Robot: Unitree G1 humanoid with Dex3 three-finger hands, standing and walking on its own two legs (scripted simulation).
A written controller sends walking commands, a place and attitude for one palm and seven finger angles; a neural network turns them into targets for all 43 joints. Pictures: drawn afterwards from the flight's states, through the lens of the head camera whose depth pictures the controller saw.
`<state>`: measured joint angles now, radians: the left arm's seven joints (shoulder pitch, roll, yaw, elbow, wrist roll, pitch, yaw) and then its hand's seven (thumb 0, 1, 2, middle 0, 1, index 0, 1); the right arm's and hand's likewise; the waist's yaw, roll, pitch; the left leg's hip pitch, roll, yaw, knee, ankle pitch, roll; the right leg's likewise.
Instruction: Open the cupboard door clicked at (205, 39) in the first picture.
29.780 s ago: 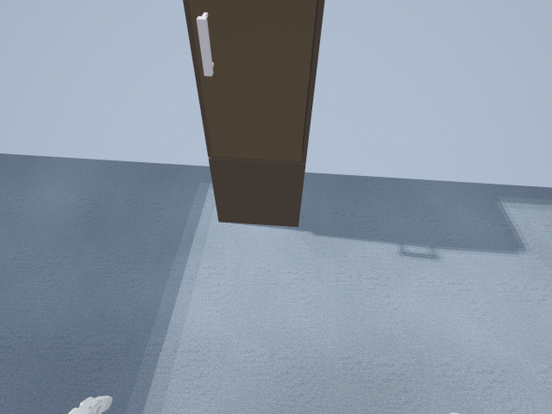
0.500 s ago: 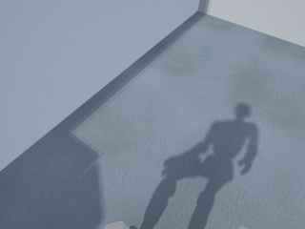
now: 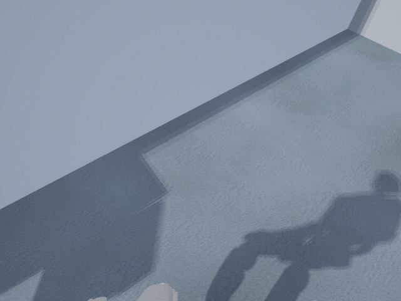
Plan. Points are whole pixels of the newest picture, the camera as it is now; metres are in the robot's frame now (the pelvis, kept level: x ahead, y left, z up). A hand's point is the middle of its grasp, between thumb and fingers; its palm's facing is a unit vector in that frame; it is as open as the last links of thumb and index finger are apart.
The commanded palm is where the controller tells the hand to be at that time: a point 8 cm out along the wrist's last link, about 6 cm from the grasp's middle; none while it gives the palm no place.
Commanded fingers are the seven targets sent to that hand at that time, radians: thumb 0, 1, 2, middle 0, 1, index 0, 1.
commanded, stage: turn to face it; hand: left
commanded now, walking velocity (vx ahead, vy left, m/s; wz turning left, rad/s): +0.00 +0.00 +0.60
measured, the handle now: out of the picture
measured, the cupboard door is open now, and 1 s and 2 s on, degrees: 51 51 51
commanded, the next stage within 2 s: none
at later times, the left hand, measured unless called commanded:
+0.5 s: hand out of the picture +0.06 +0.21 -0.15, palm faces +0.30 -0.91 -0.30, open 7.4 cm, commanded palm none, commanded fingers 0.00 0.90 0.90 -0.20 -0.30 -0.20 -0.30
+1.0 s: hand out of the picture -0.04 +0.21 -0.17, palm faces +0.59 -0.77 -0.24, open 7.4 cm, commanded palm none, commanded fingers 0.00 0.90 0.90 -0.20 -0.30 -0.20 -0.30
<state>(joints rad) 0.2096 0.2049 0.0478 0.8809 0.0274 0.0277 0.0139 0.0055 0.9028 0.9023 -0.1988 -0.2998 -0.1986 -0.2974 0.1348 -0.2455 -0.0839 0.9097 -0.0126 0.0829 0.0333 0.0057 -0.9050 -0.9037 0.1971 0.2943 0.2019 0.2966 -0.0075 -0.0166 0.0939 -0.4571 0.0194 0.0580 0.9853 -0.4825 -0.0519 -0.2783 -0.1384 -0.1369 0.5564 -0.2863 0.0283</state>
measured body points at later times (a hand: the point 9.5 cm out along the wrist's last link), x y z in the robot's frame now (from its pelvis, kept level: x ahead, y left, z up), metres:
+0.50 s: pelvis +0.01 -0.03 -0.01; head +0.06 -0.03 +0.44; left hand +0.04 +0.26 -0.13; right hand +0.15 -0.26 -0.16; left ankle -0.02 +0.11 -0.71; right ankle +0.05 -0.15 -0.74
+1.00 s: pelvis +0.01 -0.02 +0.00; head +0.05 +0.04 +0.45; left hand -0.07 +0.25 -0.15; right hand +0.23 -0.17 -0.13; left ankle -0.04 +0.08 -0.74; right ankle +0.09 -0.16 -0.67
